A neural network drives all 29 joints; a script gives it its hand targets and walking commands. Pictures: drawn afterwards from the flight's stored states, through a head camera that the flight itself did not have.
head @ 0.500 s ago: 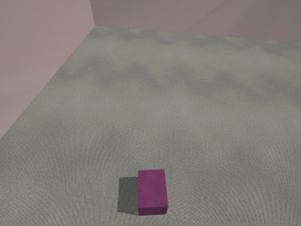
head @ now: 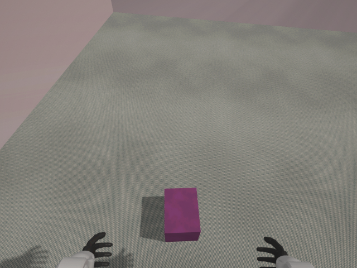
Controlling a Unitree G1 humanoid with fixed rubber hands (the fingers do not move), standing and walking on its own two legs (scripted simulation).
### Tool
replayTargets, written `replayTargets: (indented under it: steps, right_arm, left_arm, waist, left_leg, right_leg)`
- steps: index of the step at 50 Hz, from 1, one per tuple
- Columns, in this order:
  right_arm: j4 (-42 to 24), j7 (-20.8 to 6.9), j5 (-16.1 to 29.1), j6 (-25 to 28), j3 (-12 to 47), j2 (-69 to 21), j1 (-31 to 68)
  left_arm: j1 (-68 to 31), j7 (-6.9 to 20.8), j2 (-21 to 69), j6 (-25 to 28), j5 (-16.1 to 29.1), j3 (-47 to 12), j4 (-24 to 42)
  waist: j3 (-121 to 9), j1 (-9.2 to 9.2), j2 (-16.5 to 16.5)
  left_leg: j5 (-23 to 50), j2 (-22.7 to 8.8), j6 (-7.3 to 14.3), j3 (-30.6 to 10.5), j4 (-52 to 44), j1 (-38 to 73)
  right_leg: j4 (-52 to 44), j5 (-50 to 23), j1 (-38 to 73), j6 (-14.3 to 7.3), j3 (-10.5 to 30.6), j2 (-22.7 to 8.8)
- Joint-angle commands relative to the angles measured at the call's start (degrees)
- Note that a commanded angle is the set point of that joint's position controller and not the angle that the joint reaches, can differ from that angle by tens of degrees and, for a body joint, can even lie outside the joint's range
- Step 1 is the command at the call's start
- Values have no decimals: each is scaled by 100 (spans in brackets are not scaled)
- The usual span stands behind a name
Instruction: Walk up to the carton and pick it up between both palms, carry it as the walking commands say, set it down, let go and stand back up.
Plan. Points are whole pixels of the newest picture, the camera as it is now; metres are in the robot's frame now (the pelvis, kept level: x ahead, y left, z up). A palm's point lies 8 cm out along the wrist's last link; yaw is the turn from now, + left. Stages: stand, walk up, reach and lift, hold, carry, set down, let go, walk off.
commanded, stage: reach and lift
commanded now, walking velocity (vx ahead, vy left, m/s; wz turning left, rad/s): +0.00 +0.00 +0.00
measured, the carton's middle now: (181, 214) +0.47 +0.00 -0.67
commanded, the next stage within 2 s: none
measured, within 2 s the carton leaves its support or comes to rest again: neither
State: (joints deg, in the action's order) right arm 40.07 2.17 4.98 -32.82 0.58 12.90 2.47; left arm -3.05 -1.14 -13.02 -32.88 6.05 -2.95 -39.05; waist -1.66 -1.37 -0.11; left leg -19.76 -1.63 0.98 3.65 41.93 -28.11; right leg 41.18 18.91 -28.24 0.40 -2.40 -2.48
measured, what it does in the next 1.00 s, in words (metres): lowers itself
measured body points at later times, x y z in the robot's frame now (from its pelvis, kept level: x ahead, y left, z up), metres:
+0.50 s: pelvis -0.02 -0.01 -0.04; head +0.10 -0.01 +0.40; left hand +0.18 +0.20 -0.15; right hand +0.20 -0.21 -0.16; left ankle +0.02 +0.11 -0.71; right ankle +0.02 -0.13 -0.71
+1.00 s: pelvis -0.08 -0.03 -0.07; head +0.13 -0.02 +0.32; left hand +0.33 +0.18 -0.17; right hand +0.35 -0.18 -0.17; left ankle +0.02 +0.11 -0.71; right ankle +0.02 -0.13 -0.71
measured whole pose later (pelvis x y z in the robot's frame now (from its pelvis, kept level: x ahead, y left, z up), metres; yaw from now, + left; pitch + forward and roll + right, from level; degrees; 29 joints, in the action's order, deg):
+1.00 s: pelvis -0.08 -0.03 -0.07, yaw +1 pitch +25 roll +0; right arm 46.3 8.2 -2.1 -25.8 -12.0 6.3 47.7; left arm -47.5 -2.3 -10.3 -24.8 -0.7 13.6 -48.0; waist 3.7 -1.3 -0.7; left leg -16.8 -1.6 -0.9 0.5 59.6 -67.4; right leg 60.0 16.9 -67.9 -1.5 -2.3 -1.1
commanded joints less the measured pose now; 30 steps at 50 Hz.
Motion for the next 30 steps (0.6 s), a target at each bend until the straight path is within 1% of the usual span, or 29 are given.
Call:
replayTargets:
  steps: [1, 2, 3, 5, 7, 9, 11, 14, 18, 21, 24, 26, 30]
  right_arm:
    - [-515, -86, -136, -1155, -158, 104, -965]
    - [-790, -147, -258, -1170, -229, 87, -973]
    - [-1090, -188, -372, -1143, -286, 25, -877]
    - [-1591, -252, -599, -1015, -362, -79, -780]
    - [-1959, -296, -825, -762, -442, -108, -677]
    - [-2133, -338, -957, -455, -519, -180, -648]
    - [-2160, -354, -994, -116, -579, -273, -673]
    - [-2205, -316, -932, 272, -572, -365, -630]
    - [-2162, -274, -778, 433, -544, -412, -629]
    - [-2178, -244, -718, 409, -579, -412, -341]
    - [-2169, -219, -677, 330, -624, -423, 179]
    - [-2143, -184, -646, 271, -652, -401, 722]
    - [-1911, -64, -601, 136, -708, -319, 1924]
  left_arm:
    - [1152, 21, -120, -1179, -206, 169, 399]
    - [1274, 50, 27, -1217, -223, 170, 659]
    - [1231, 79, 147, -1196, -245, 181, 962]
    - [1070, 102, 193, -1036, -407, 291, 1471]
    - [927, 129, 158, -760, -608, 485, 1827]
    - [858, 166, 187, -434, -729, 644, 2071]
    - [868, 208, 271, -89, -815, 698, 2222]
    - [838, 248, 287, 287, -867, 730, 2268]
    - [859, 270, 396, 423, -822, 804, 2195]
    - [554, 268, 399, 389, -830, 883, 2154]
    - [-32, 289, 293, 325, -860, 990, 2103]
    - [-629, 297, 213, 281, -830, 1012, 2071]
    - [-1815, 276, 88, 171, -733, 1031, 1796]
  waist:
    - [-463, 57, 256]
    - [-711, 95, 216]
    - [-921, 91, 147]
    - [-1263, 59, 35]
    - [-1498, 52, -8]
    - [-1811, 61, 0]
    - [-2111, 95, 39]
    - [-2376, 124, 23]
    - [-2557, 141, 20]
    - [-2392, 108, 5]
    - [-2065, 47, -23]
    - [-1889, 26, -30]
    - [-1843, -23, -65]
  left_leg:
    - [1398, 255, 196, -535, -715, 276]
    - [1941, 301, 211, -628, -713, 475]
    - [2287, 338, 231, -679, -699, 606]
    - [2632, 345, 226, -711, -657, 746]
    - [2811, 317, 150, -674, -504, 642]
    - [3088, 284, 68, -666, -170, 452]
    - [3276, 288, 2, -652, 144, 275]
    - [3191, 336, -60, -610, 436, -103]
    - [2858, 411, -55, -580, 642, -496]
    - [2112, 445, -57, -506, 652, -838]
    - [1034, 442, -57, -390, 618, -1245]
    - [408, 422, -37, -333, 609, -1455]
    - [-460, 383, -4, -261, 652, -1686]
  right_leg:
    - [-676, -961, 60, -381, 190, 464]
    - [-595, -1458, 31, -383, 226, 511]
    - [-568, -1767, 33, -372, 284, 509]
    - [-518, -2136, 141, -340, 370, 463]
    - [-357, -2337, 89, -284, 382, 423]
    - [-84, -2574, -147, -250, 369, 397]
    - [191, -2728, -388, -230, 341, 388]
    - [510, -2756, -609, -183, 333, 361]
    - [734, -2477, -923, -168, 264, 395]
    - [753, -1772, -1165, -157, 234, 430]
    - [735, -785, -1287, -124, 228, 414]
    - [727, -225, -1329, -132, 222, 394]
    - [733, 568, -1336, -142, 209, 371]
